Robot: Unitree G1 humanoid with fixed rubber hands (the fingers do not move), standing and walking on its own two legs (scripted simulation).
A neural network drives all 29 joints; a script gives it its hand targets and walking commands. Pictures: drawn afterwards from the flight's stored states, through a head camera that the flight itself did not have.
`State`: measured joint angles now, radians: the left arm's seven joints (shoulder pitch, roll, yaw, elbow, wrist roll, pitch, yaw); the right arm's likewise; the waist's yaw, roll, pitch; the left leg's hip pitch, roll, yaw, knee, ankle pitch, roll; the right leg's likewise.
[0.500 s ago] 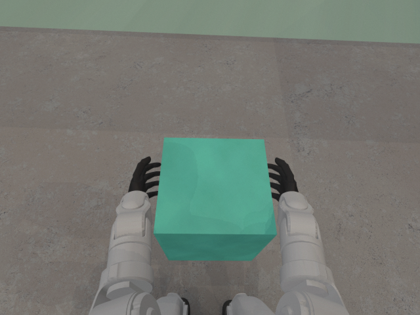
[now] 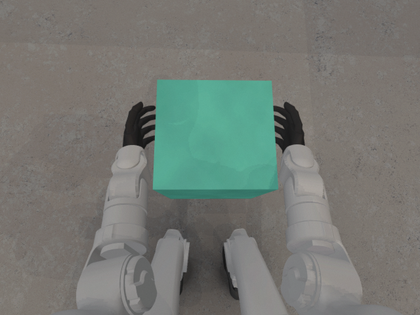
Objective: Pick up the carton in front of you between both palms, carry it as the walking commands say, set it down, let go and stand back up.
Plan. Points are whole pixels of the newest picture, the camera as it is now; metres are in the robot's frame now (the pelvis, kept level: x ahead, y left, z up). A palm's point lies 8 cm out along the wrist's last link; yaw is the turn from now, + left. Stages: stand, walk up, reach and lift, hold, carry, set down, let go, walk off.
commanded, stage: set down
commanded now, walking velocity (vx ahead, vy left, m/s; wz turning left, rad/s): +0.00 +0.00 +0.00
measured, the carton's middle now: (212, 150) +0.43 -0.01 -0.15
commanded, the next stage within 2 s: none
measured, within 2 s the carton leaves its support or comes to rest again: neither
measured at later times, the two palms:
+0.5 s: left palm (156, 149) +0.46 +0.13 -0.24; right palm (272, 149) +0.45 -0.17 -0.23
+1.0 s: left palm (167, 153) +0.49 +0.12 -0.39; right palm (261, 153) +0.48 -0.18 -0.39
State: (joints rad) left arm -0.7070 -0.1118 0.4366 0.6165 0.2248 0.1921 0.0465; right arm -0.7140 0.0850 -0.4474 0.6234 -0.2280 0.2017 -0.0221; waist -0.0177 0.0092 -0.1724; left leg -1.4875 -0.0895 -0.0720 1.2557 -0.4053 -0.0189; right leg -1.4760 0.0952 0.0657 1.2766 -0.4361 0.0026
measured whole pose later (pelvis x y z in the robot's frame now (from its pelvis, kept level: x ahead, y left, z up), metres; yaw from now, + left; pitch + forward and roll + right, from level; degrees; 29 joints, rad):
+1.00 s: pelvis -0.04 +0.00 -0.23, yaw +0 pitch +42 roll +1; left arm -1.28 0.12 0.34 0.83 0.04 0.21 0.16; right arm -1.30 -0.20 -0.32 0.86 -0.04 0.22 -0.09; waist -0.03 0.02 0.21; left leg -2.26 -0.15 -0.04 2.08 -0.55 -0.07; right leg -2.24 0.14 0.03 2.11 -0.59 0.04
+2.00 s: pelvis -0.05 +0.00 -0.26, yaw +0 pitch +34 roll +0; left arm -1.40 0.17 0.41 1.04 0.13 0.14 0.04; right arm -1.41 -0.24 -0.39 1.06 -0.13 0.16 0.03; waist -0.03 0.02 0.35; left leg -2.23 -0.11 -0.01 2.21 -0.57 -0.04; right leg -2.22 0.10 0.00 2.23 -0.60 0.01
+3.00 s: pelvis -0.03 +0.00 -0.14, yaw -1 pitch +46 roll +1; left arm -1.16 0.26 0.23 0.85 -0.09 0.16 0.12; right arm -1.17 -0.34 -0.23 0.89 0.10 0.15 -0.03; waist -0.01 0.01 -0.01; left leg -2.05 -0.06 -0.01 1.76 -0.51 -0.01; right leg -2.05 0.06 0.01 1.78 -0.52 -0.01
